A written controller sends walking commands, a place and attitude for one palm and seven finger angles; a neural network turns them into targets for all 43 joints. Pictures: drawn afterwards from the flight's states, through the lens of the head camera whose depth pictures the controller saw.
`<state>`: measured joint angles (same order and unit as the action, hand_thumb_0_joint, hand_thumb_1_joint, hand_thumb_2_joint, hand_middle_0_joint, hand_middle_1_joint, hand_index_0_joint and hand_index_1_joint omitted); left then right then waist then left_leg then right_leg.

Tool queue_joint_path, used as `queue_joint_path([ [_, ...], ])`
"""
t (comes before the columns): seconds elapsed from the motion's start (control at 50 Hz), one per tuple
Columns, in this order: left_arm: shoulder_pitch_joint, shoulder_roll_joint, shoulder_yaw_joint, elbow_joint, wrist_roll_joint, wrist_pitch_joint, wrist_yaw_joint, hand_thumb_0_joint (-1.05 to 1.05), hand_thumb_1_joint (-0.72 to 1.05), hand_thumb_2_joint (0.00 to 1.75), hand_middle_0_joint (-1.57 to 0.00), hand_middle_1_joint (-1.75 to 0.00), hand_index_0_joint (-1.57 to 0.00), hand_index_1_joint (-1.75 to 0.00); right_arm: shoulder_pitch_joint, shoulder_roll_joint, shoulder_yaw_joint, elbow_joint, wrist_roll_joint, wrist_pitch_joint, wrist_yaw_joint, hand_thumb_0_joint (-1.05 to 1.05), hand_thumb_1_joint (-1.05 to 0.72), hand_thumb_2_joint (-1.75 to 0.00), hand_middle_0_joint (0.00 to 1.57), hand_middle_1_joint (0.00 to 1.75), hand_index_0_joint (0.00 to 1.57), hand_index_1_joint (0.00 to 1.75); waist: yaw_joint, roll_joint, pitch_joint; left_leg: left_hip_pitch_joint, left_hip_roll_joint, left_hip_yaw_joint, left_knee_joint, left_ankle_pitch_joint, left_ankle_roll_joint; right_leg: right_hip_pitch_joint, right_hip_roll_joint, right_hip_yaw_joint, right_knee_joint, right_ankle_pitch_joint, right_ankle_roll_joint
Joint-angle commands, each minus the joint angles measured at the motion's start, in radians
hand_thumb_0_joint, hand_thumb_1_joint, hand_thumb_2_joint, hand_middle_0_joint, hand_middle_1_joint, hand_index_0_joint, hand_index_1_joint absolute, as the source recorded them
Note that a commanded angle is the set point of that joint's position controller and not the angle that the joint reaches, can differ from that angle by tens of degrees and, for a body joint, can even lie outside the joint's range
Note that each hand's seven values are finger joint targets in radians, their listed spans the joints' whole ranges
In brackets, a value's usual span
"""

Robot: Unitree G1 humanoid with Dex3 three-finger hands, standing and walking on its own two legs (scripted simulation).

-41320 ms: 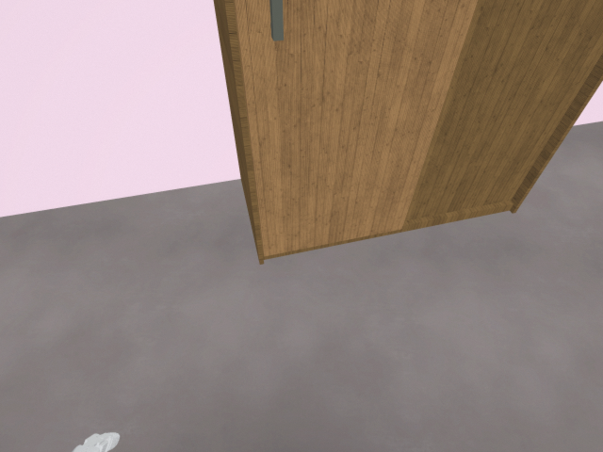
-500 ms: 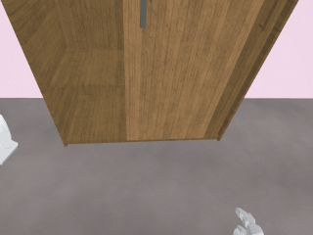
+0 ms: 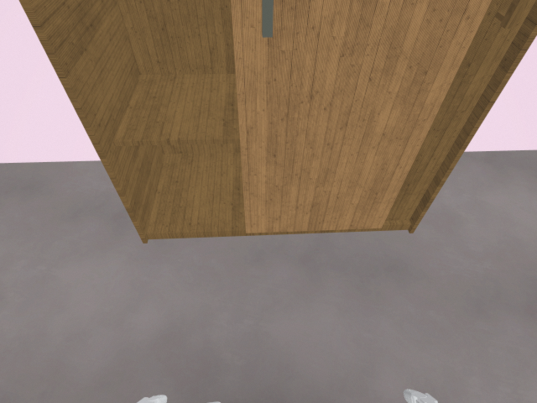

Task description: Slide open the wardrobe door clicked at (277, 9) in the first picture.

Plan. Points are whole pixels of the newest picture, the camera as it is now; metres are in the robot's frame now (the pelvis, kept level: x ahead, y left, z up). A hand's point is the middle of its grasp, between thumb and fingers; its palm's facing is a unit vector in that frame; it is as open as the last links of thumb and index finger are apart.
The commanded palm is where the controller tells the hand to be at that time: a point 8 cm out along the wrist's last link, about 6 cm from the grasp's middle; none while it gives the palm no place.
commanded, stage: let the arm hang, fingers relaxed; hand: left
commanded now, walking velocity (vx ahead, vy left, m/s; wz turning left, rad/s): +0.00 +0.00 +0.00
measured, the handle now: out of the picture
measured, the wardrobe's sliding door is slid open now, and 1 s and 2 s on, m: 0.44 0.44 0.44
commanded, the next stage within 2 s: look to check the result in 0.84 s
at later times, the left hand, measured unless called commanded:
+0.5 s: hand out of the picture +0.03 +0.20 -0.15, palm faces -0.03 -0.98 -0.21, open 7.3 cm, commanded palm none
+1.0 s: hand out of the picture +0.02 +0.20 -0.16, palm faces -0.04 -0.99 -0.16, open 7.4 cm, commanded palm none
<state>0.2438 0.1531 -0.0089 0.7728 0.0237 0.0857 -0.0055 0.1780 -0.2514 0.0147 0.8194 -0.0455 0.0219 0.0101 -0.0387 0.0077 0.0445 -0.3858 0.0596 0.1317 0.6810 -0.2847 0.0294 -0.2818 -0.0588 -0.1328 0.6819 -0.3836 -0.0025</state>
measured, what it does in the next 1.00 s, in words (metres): shifts its weight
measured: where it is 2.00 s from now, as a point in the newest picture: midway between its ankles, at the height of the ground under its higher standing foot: outside the picture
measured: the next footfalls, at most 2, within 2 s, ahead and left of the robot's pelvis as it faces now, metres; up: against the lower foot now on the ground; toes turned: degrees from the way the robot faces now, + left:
none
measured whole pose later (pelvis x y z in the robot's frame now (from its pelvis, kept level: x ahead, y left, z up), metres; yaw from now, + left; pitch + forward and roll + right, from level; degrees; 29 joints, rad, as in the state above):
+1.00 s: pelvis +0.03 +0.04 +0.02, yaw -3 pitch -1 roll +0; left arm 0.28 0.13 0.00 1.15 0.02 0.01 0.04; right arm 0.28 -0.13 0.00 1.14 -0.02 0.00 -0.02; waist -0.01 -0.01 0.04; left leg -0.20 -0.01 0.21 0.40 -0.20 0.09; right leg -0.13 -0.10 -0.07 0.40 -0.26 0.07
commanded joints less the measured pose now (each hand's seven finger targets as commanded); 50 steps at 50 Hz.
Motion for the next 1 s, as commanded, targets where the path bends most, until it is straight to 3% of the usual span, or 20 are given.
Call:
queue_joint_path([
  [0.0, 0.032, 0.185, 0.041, 0.063, -0.01, -0.099, 0.014, 0.0, 0.9, 0.9, -0.2, -0.3, -0.2, -0.3, 0.006, -0.072, -0.025, 0.016, 0.013, -0.024, -0.023, 0.0, -0.9, -0.9, 0.2, 0.3, 0.2, 0.3, 0.026, 0.051, -0.121, 0.131, 0.058, -0.098, -0.216, 0.143, -0.015, 0.067, -0.093, 0.174, -0.276, 0.213, -0.027],
  [0.02, 0.036, 0.144, 0.056, 0.078, -0.003, -0.103, 0.019, 0.0, 0.9, 0.9, -0.2, -0.3, -0.2, -0.3, 0.023, -0.047, -0.034, 0.032, 0.008, -0.024, -0.027, 0.0, -0.9, -0.9, 0.2, 0.3, 0.2, 0.3, 0.017, 0.11, -0.141, 0.183, 0.063, -0.095, -0.221, 0.156, -0.013, 0.056, -0.095, 0.161, -0.29, 0.241, -0.029],
  [0.04, 0.033, 0.157, 0.048, 0.104, -0.006, -0.104, 0.021, 0.0, 0.9, 0.9, -0.2, -0.3, -0.2, -0.3, 0.037, -0.043, -0.033, 0.055, 0.011, -0.024, -0.027, 0.0, -0.9, -0.9, 0.2, 0.3, 0.2, 0.3, 0.015, 0.158, -0.156, 0.204, 0.069, -0.099, -0.232, 0.187, -0.01, 0.074, -0.088, 0.145, -0.287, 0.273, -0.022],
  [0.12, 0.033, 0.152, 0.028, 0.195, -0.008, -0.104, 0.025, 0.0, 0.9, 0.9, -0.2, -0.3, -0.2, -0.3, 0.062, -0.05, -0.038, 0.125, 0.021, -0.02, -0.033, 0.0, -0.9, -0.9, 0.2, 0.3, 0.2, 0.3, 0.016, 0.057, -0.113, 0.23, 0.089, -0.1, -0.264, 0.241, -0.007, 0.089, -0.079, 0.115, -0.325, 0.308, -0.012],
  [0.24, 0.054, 0.139, 0.013, 0.29, -0.01, -0.1, 0.031, 0.0, 0.9, 0.9, -0.2, -0.3, -0.2, -0.3, 0.091, -0.044, -0.035, 0.206, 0.026, -0.019, -0.036, 0.0, -0.9, -0.9, 0.2, 0.3, 0.2, 0.3, 0.02, -0.03, -0.041, 0.241, 0.092, -0.095, -0.32, 0.2, -0.001, 0.076, -0.076, 0.105, -0.36, 0.244, -0.005],
  [0.34, 0.062, 0.126, 0.011, 0.333, -0.011, -0.099, 0.036, 0.0, 0.9, 0.9, -0.2, -0.3, -0.2, -0.3, 0.116, -0.026, -0.03, 0.257, 0.025, -0.023, -0.035, 0.0, -0.9, -0.9, 0.2, 0.3, 0.2, 0.3, 0.024, -0.043, -0.01, 0.239, 0.089, -0.093, -0.357, 0.18, 0.003, 0.08, -0.076, 0.104, -0.367, 0.211, -0.003],
  [0.52, 0.078, 0.098, 0.014, 0.359, -0.011, -0.096, 0.041, 0.0, 0.9, 0.9, -0.2, -0.3, -0.2, -0.3, 0.145, 0.011, -0.026, 0.304, 0.023, -0.028, -0.038, 0.0, -0.9, -0.9, 0.2, 0.3, 0.2, 0.3, 0.03, -0.012, 0.025, 0.221, 0.075, -0.089, -0.379, 0.163, 0.007, 0.084, -0.077, 0.102, -0.364, 0.201, 0.0],
  [0.64, 0.087, 0.086, 0.018, 0.361, -0.01, -0.099, 0.043, 0.0, 0.9, 0.9, -0.2, -0.3, -0.2, -0.3, 0.167, 0.022, -0.028, 0.311, 0.023, -0.033, -0.042, 0.0, -0.9, -0.9, 0.2, 0.3, 0.2, 0.3, 0.029, 0.001, 0.01, 0.227, 0.074, -0.087, -0.371, 0.209, 0.013, 0.102, -0.077, 0.102, -0.358, 0.235, 0.0],
  [0.98, 0.116, 0.062, 0.021, 0.362, -0.004, -0.089, 0.043, 0.0, 0.9, 0.9, -0.2, -0.3, -0.2, -0.3, 0.177, 0.014, -0.037, 0.298, 0.025, -0.033, -0.046, 0.0, -0.9, -0.9, 0.2, 0.3, 0.2, 0.3, 0.023, -0.002, 0.017, 0.232, 0.09, -0.105, -0.409, 0.112, 0.024, 0.057, -0.065, 0.095, -0.326, 0.185, 0.011],
])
